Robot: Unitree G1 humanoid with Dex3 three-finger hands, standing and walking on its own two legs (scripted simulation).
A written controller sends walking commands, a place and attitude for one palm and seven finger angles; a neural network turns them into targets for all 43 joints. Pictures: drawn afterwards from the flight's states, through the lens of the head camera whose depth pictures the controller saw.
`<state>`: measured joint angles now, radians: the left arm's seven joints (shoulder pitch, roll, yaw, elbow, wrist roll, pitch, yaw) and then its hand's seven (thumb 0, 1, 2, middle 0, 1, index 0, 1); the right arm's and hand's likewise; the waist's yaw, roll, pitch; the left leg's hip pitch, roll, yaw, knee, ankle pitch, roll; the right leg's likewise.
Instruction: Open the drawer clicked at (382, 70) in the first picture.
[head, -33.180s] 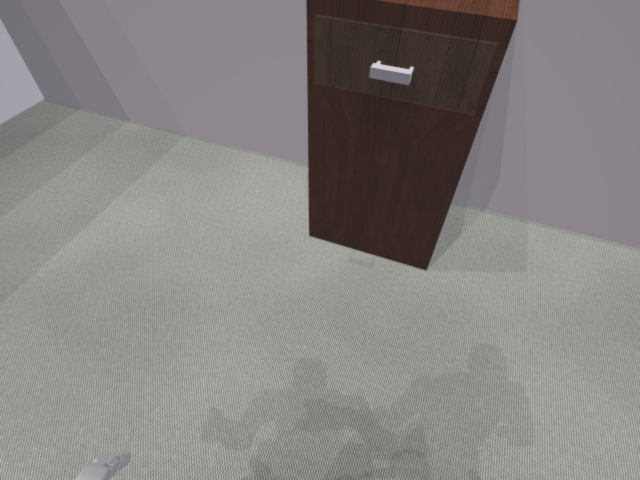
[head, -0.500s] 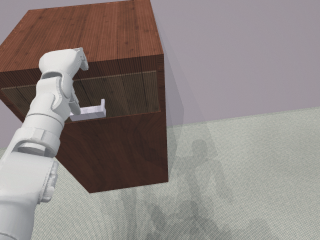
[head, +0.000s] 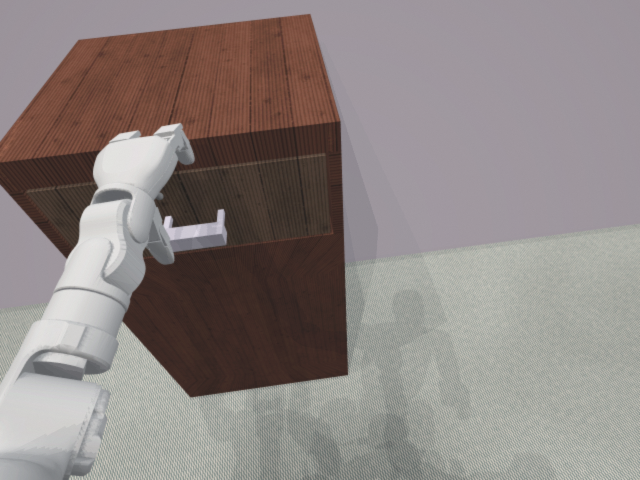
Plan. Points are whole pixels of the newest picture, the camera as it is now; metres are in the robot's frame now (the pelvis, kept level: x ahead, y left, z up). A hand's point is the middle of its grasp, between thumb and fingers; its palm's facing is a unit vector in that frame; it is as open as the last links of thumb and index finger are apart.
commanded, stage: draw the hand back to the body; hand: left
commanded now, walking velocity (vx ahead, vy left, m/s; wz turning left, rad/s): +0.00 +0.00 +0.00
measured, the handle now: (193, 227) +0.50 +0.23 +0.02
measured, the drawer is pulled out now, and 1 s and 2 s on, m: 0.00 0.00 0.00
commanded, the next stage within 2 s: step back with the hand held close in 1.34 s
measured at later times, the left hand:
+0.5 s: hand (140, 269) +0.29 +0.18 +0.18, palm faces +0.20 -0.87 -0.45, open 13.6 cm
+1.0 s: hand (46, 368) +0.18 +0.21 +0.20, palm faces +0.40 -0.82 -0.40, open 9.8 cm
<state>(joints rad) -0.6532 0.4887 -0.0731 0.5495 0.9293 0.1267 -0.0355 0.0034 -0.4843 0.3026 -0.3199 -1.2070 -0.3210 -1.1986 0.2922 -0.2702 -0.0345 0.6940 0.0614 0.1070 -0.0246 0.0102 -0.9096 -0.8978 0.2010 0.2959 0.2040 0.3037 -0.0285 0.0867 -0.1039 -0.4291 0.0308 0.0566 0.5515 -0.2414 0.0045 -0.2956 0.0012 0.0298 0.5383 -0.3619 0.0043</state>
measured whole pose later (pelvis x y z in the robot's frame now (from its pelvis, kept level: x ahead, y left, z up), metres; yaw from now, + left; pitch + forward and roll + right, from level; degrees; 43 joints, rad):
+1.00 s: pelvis +0.00 -0.02 +0.01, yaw +1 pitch -4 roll +0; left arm 0.48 0.35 0.32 -0.50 -0.09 -0.09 0.08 0.00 0.35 0.67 -0.25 -0.65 -0.25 -0.65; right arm 0.19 -0.24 -0.01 0.66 0.00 -0.08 -0.08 0.02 -0.91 -0.90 0.20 0.30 0.20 0.30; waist 0.04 0.07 0.01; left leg -0.16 0.05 0.02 0.41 -0.18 -0.03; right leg 0.00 0.03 0.00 0.36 -0.29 -0.03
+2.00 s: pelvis -0.07 +0.01 +0.00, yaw +2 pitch +0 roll -2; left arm 0.62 0.43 0.42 -0.67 -0.06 -0.18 0.12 0.02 0.89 0.90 -0.22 -0.30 -0.21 -0.30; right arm 0.17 -0.21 0.00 0.53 0.01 -0.04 -0.07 0.01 -0.91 -0.90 0.20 0.30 0.21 0.30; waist 0.00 0.03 0.04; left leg -0.40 0.03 0.03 0.51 -0.12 0.02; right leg -0.26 0.01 0.00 0.50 -0.25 0.03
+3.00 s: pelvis -0.28 +0.02 +0.00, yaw -2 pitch +1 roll -1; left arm 0.70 0.50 0.45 -0.80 -0.07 -0.16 0.11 0.02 0.89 0.90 -0.22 -0.30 -0.21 -0.30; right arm 0.18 -0.17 0.01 0.52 -0.01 -0.13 -0.02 0.01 -0.91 -0.90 0.20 0.30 0.21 0.30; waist -0.03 -0.04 0.06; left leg -0.40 0.03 0.08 0.43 -0.06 0.04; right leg -0.31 0.04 -0.04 0.73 -0.48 0.01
